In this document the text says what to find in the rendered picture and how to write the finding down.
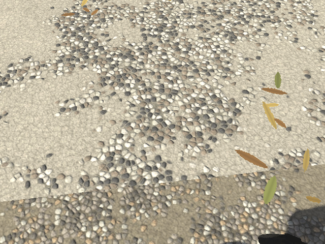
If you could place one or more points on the robot right hand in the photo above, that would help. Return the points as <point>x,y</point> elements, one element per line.
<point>279,239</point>

